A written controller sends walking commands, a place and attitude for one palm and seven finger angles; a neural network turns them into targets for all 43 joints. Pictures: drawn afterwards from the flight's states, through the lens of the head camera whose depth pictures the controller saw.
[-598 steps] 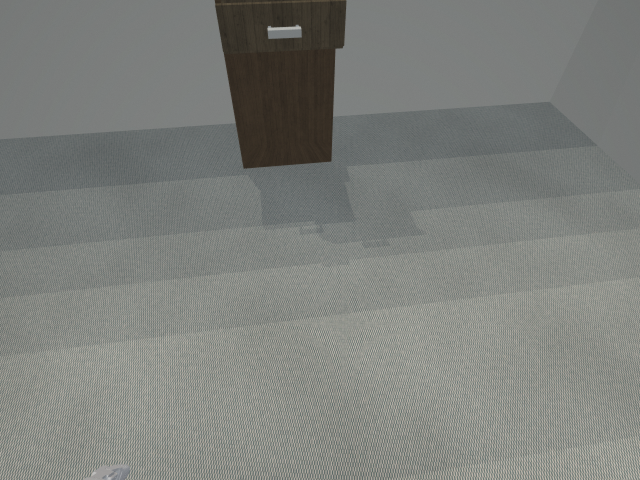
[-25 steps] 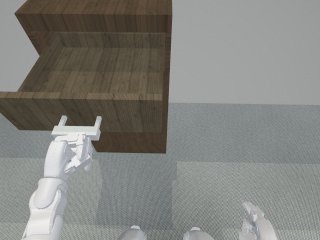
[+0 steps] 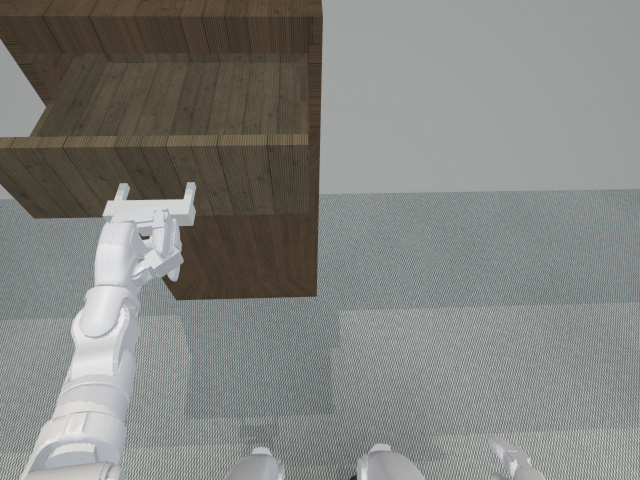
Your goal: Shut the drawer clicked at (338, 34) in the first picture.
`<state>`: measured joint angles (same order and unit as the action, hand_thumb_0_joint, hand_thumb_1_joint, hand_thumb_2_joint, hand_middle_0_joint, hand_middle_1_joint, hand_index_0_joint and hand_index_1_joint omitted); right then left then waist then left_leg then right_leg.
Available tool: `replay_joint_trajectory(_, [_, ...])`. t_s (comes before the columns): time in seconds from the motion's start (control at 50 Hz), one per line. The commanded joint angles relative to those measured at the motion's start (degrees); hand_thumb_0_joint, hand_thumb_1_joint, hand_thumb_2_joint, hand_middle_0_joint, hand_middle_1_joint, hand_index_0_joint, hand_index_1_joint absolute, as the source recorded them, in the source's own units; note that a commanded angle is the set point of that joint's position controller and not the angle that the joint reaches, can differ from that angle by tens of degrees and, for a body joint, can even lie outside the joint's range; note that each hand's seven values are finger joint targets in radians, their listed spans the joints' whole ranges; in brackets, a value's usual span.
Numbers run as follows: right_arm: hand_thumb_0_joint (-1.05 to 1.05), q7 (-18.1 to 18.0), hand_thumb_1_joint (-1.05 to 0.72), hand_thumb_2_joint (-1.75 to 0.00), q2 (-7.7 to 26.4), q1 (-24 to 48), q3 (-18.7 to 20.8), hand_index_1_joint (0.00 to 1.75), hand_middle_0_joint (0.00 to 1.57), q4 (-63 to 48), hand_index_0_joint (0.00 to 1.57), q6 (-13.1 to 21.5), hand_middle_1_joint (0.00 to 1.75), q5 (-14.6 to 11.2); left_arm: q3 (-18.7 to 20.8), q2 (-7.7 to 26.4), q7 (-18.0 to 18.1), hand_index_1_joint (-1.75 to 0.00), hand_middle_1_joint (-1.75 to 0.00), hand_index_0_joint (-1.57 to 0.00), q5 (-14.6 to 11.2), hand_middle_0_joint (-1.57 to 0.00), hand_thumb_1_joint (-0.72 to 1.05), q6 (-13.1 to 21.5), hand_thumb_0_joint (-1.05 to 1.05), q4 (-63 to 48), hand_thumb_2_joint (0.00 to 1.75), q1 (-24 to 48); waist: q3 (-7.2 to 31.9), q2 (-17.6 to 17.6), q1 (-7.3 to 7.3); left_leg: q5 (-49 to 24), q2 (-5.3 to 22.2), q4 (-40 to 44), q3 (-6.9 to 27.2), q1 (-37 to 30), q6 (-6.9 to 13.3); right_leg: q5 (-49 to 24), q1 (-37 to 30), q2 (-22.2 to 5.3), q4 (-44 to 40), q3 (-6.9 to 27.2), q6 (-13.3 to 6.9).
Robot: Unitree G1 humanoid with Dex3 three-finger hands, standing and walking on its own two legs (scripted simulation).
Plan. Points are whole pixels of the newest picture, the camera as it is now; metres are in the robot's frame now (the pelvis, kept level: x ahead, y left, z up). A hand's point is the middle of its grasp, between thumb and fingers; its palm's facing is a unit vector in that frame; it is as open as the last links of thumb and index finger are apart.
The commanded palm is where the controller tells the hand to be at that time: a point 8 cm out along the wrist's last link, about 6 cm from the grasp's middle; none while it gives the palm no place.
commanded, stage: push the drawer shut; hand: left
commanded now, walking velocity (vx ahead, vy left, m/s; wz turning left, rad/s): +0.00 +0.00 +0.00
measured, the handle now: (154, 201) +0.45 +0.23 +0.06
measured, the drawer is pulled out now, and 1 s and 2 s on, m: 0.20 0.08 0.00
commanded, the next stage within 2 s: pull the fist back off the drawer in 1.98 s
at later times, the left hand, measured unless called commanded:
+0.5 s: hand (179, 218) +0.43 +0.19 +0.05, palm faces +0.04 -1.00 -0.04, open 2.8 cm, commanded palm +0.43 +0.24 +0.06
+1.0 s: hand (188, 177) +0.50 +0.20 +0.06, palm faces +0.04 -1.00 -0.03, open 2.8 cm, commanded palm +0.50 +0.25 +0.06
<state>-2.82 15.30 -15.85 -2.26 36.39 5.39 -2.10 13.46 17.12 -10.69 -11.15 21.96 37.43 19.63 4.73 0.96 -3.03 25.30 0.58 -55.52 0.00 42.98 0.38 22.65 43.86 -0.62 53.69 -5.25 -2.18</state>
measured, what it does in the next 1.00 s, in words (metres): stands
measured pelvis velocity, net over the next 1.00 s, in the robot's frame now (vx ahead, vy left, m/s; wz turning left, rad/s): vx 0.00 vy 0.01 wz -0.03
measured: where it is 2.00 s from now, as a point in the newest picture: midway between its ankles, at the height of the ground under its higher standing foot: outside the picture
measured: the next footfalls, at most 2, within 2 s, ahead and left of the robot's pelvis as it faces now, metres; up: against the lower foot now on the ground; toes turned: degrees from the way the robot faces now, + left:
none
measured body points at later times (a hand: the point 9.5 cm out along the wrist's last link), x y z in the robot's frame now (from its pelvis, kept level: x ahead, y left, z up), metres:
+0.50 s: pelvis +0.00 +0.01 +0.00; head +0.09 +0.02 +0.44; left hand +0.42 +0.25 +0.06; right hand +0.08 -0.25 -0.12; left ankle +0.02 +0.12 -0.68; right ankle +0.04 -0.10 -0.68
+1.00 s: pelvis +0.00 +0.01 -0.01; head +0.12 +0.02 +0.42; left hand +0.50 +0.25 +0.06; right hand +0.00 -0.26 -0.12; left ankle +0.02 +0.12 -0.68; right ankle +0.04 -0.10 -0.68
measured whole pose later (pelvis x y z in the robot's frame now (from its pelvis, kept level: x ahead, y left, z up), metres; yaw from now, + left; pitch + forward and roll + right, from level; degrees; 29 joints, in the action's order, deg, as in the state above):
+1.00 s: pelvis +0.00 +0.01 -0.01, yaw -2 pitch +20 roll -2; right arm -1.1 16.2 -21.7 -2.7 37.0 -0.5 0.1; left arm 22.9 29.1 -12.0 -5.0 24.0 67.5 49.4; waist 5.5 0.8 -9.7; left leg 26.4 1.8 -60.2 -0.1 54.2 1.1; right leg 22.0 54.3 0.6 55.9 -5.0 -1.7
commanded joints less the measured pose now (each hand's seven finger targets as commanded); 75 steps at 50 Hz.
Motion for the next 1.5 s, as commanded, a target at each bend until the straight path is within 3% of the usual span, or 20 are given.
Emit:
replay_joint_trajectory(0.0, [0.0,-0.5,-0.9,-0.9,7.9,-1.6,3.5,0.3,0.2,-6.7,0.2,1.5,0.3,0.2,4.8,12.3,1.3,-1.6,-1.6,-1.4,-1.5,-1.4,0.9,3.9,0.0,-9.6,0.9,24.9,18.1,0.8,-1.73,-6.7,-0.9,8.6,0.8,-4.6,0.9,-5.6,-13.2,0.2,-9.3,5.8,1.5])
replay_joint_trajectory(0.02, [0.0,-0.5,-0.9,-0.9,8.0,-2.0,3.6,0.3,0.2,-6.4,0.2,1.2,0.3,0.3,6.2,13.9,1.4,-1.6,-1.6,-1.4,-1.4,-1.4,0.9,3.9,0.0,-8.1,0.9,24.8,18.0,-0.6,-1.71,-6.8,-0.8,8.5,1.0,-3.9,1.1,-5.5,-13.4,0.4,-9.2,5.8,1.5])
replay_joint_trajectory(0.16, [0.0,0.1,-0.9,-0.9,7.8,-3.8,3.9,0.3,0.2,-5.9,0.2,0.1,0.3,0.5,3.9,11.5,0.8,-1.6,-1.6,-1.4,-0.9,-1.4,0.9,5.0,0.0,-6.8,0.9,30.3,20.0,2.0,-2.58,-10.1,-0.5,8.4,1.4,-7.1,0.8,-9.3,-11.2,0.9,-7.6,4.6,1.2])
replay_joint_trajectory(0.36, [0.0,0.0,-0.9,-0.9,8.3,-4.9,3.8,0.3,0.2,-4.7,0.2,-1.4,0.3,0.9,5.5,14.5,1.6,-1.6,-1.6,-1.4,0.7,-1.4,0.9,6.2,0.0,0.0,0.9,38.5,20.5,2.1,-3.52,-8.1,-0.5,7.8,1.7,-6.3,1.0,-7.0,-8.8,1.0,-7.4,4.7,1.1])
replay_joint_trajectory(0.48, [0.0,0.0,-0.9,-0.9,8.7,-5.8,3.6,0.3,0.2,-3.7,0.2,-1.9,0.3,1.0,5.6,15.9,1.7,-1.6,-1.6,-1.4,1.4,-1.4,0.9,6.8,0.0,6.0,0.9,45.8,19.9,1.8,-5.15,-5.3,-0.4,7.0,2.2,-4.7,1.1,-4.2,-5.5,1.1,-7.1,4.6,1.2])
replay_joint_trajectory(0.52, [0.0,0.2,-0.9,-0.9,8.6,-6.1,3.5,0.3,0.2,-3.7,0.2,-1.9,0.3,1.2,3.9,14.8,1.7,-1.6,-1.6,-1.4,1.7,-1.4,0.9,7.3,0.0,6.1,0.9,49.6,20.7,4.5,-6.05,-4.7,-0.5,6.7,2.4,-5.5,1.2,-3.7,-3.7,1.2,-6.6,4.5,1.1])
replay_joint_trajectory(0.58, [0.0,0.4,-0.9,-0.9,9.0,-7.4,3.5,0.3,0.2,-3.4,0.2,-2.1,0.3,1.5,5.9,17.4,1.7,-1.6,-1.6,-1.4,2.2,-1.4,0.9,7.4,0.0,7.5,0.9,50.5,24.1,3.7,-6.0,-7.4,-0.4,5.9,2.6,-5.7,1.2,-5.9,-5.2,1.2,-6.1,4.7,1.2])
replay_joint_trajectory(0.72, [0.0,0.5,-0.9,-0.9,9.7,-9.4,3.1,0.3,0.2,-3.4,0.2,-3.1,0.3,1.7,8.1,21.6,1.4,-1.6,-1.6,-1.4,3.1,-1.4,0.9,6.2,0.0,13.9,0.9,54.9,21.5,2.5,-7.39,-4.0,-0.3,4.9,2.3,-0.3,1.8,-3.1,-4.1,1.6,-6.3,5.4,1.4])
replay_joint_trajectory(0.76, [0.0,0.6,-0.9,-0.9,9.9,-10.3,3.3,0.3,0.2,-3.3,0.2,-3.2,0.3,2.0,9.3,23.5,1.2,-1.6,-1.6,-1.4,3.5,-1.4,0.9,6.4,0.0,13.3,0.9,56.3,25.1,4.9,-7.15,-6.2,-0.3,4.3,2.2,-1.5,1.7,-4.9,-4.8,1.5,-5.8,5.6,1.4])
replay_joint_trajectory(0.8, [0.0,0.8,-0.9,-0.9,10.0,-11.2,3.4,0.3,0.2,-3.4,0.2,-3.5,0.3,2.2,10.7,24.9,1.1,-1.6,-1.6,-1.4,3.6,-1.4,0.9,6.2,0.0,14.1,0.9,55.7,26.4,4.0,-7.07,-7.9,-0.3,3.9,1.9,-1.3,1.8,-6.5,-6.2,1.7,-5.9,5.7,1.5])
replay_joint_trajectory(0.9, [0.0,1.0,-0.9,-0.9,10.4,-12.7,3.2,0.3,0.2,-3.3,0.2,-4.5,0.3,2.2,10.9,26.6,0.4,-1.6,-1.6,-1.4,4.4,-1.4,0.9,5.2,0.0,17.8,0.9,57.3,23.5,3.9,-8.13,-6.6,0.0,3.8,2.0,0.9,1.9,-5.2,-4.6,2.0,-6.3,5.7,1.5])
replay_joint_trajectory(0.98, [0.0,1.1,-0.9,-0.9,10.9,-14.3,3.3,0.3,0.2,-3.2,0.2,-5.0,0.3,2.7,12.2,28.9,0.5,-1.6,-1.6,-1.4,4.9,-1.4,0.9,4.9,0.0,18.0,0.9,59.8,25.9,5.2,-8.74,-8.8,0.1,3.2,2.0,0.0,2.0,-6.9,-4.2,2.1,-5.8,5.5,1.7])
replay_joint_trajectory(1.04, [0.0,1.3,-0.9,-0.9,11.0,-15.3,3.3,0.3,0.2,-3.0,0.2,-5.5,0.3,3.0,12.9,29.8,0.4,-1.6,-1.6,-1.4,5.3,-1.4,0.9,5.1,0.0,17.9,0.9,60.6,27.8,7.1,-8.44,-11.9,0.3,2.9,2.4,-2.5,1.8,-9.0,-3.6,2.4,-5.2,4.9,1.4])
replay_joint_trajectory(1.18, [0.0,1.4,-0.9,-0.9,11.3,-16.5,3.0,0.3,0.2,-2.6,0.2,-6.4,0.3,3.3,12.1,30.5,1.0,-1.6,-1.6,-1.4,6.6,-1.4,0.9,4.2,0.0,21.6,0.9,63.9,25.4,6.9,-10.62,-11.3,0.7,2.4,2.9,-1.1,1.9,-7.8,-0.6,2.5,-5.3,4.5,1.7])
replay_joint_trajectory(1.26, [0.0,1.6,-0.9,-0.9,11.5,-17.5,3.0,0.3,0.2,-2.5,0.2,-6.8,0.3,3.9,12.6,31.6,1.8,-1.6,-1.6,-1.4,7.6,-1.4,0.9,4.6,0.0,20.7,0.9,66.6,28.4,10.4,-10.49,-15.0,0.9,2.1,3.9,-5.1,1.4,-9.2,1.3,2.5,-4.4,3.7,1.3])
replay_joint_trajectory(1.28, [0.0,1.8,-0.9,-0.9,11.5,-17.5,2.9,0.3,0.2,-2.4,0.2,-6.9,0.3,4.0,11.3,29.8,1.9,-1.6,-1.6,-1.4,7.5,-1.4,0.9,4.3,0.0,21.3,0.9,67.4,27.7,9.6,-11.43,-14.3,1.0,1.9,4.0,-4.8,1.5,-8.5,2.4,2.6,-4.5,3.6,1.5])
replay_joint_trajectory(1.32, [0.0,1.6,-0.9,-0.9,11.9,-18.2,2.7,0.3,0.2,-2.0,0.2,-7.1,0.3,4.2,13.1,32.9,2.3,-1.6,-1.6,-1.4,8.1,-1.4,0.9,4.1,0.0,22.8,0.9,68.8,26.8,8.5,-11.94,-14.3,1.1,1.3,4.2,-3.2,1.7,-8.7,2.5,2.7,-4.3,3.7,1.4])
replay_joint_trajectory(1.38, [0.0,2.0,-0.9,-0.9,11.9,-18.5,2.6,0.3,0.2,-2.0,0.2,-7.3,0.3,4.4,11.1,30.8,2.6,-1.6,-1.6,-1.4,8.8,-1.4,0.9,3.9,0.0,23.3,0.9,70.7,27.5,10.5,-12.64,-15.0,1.2,1.2,4.8,-5.3,1.4,-8.4,4.8,2.7,-4.1,3.2,1.3])
replay_joint_trajectory(1.42, [0.0,1.9,-0.9,-0.9,12.0,-19.1,2.4,0.3,0.2,-1.8,0.2,-7.6,0.3,4.6,11.0,31.3,2.9,-1.6,-1.6,-1.4,9.1,-1.4,0.9,3.4,0.0,25.2,0.9,72.2,25.7,9.8,-13.51,-14.6,1.3,1.2,5.2,-4.2,1.5,-8.0,6.0,2.8,-4.0,3.0,1.3])
replay_joint_trajectory(1.48, [0.0,1.9,-0.9,-0.9,12.2,-19.6,2.1,0.3,0.2,-1.9,0.2,-7.8,0.3,4.7,11.4,33.5,3.0,-1.6,-1.6,-1.4,10.1,-1.4,0.9,3.0,0.0,25.7,0.9,74.5,27.6,10.7,-13.84,-15.1,1.3,0.4,5.1,-3.6,1.6,-8.4,5.6,2.7,-3.6,3.2,1.4])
